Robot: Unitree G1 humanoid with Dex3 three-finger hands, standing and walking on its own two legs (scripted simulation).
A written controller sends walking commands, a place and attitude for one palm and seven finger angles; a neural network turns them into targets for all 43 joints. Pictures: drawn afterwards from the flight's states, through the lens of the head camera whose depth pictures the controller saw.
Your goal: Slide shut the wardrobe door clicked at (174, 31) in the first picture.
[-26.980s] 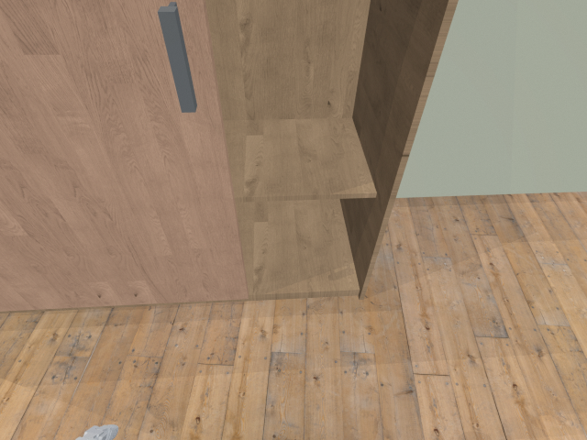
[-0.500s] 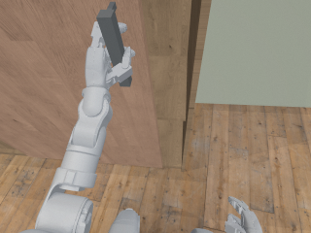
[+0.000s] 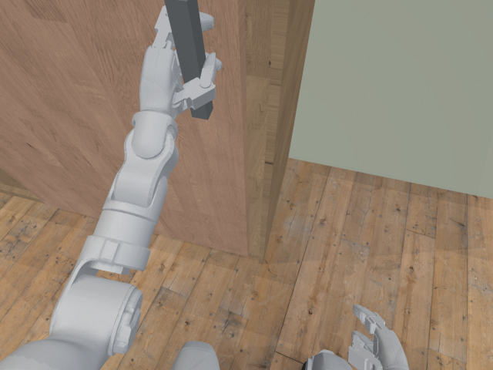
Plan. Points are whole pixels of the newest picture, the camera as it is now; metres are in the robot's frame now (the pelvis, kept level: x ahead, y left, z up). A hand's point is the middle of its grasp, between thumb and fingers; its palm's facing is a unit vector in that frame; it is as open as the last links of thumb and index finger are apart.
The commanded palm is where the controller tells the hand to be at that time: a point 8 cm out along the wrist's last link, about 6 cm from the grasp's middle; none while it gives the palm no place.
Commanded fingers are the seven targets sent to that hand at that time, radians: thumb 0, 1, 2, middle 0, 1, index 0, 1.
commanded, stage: step sideways, sliding the door along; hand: left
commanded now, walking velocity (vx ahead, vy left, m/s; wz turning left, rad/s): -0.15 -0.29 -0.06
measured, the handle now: (198, 54) +0.47 +0.18 +0.21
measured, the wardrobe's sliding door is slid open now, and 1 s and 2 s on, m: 0.04 0.00 0.00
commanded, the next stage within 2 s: stop walking and hold the door there in 0.38 s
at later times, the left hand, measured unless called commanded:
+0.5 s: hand (242, 84) +0.43 +0.11 +0.20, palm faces +0.38 -0.92 -0.10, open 7.0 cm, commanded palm +0.39 +0.13 +0.18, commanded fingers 0.00 0.90 0.90 -0.45 -1.40 -0.45 -1.40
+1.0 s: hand (237, 84) +0.43 +0.11 +0.20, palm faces +0.50 -0.84 -0.22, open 6.8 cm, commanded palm +0.38 +0.16 +0.18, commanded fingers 0.00 0.90 0.90 -0.45 -1.40 -0.45 -1.40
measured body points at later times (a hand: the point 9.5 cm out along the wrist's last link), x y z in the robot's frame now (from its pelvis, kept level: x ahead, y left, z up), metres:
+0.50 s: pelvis +0.04 -0.14 +0.01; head +0.14 -0.12 +0.45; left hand +0.40 +0.15 +0.20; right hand +0.27 -0.32 -0.10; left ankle +0.02 +0.05 -0.72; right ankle +0.09 -0.29 -0.69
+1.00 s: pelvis +0.04 -0.18 +0.02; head +0.05 -0.18 +0.47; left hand +0.40 +0.16 +0.21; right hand +0.15 -0.50 -0.06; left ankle +0.03 -0.07 -0.71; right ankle +0.11 -0.31 -0.72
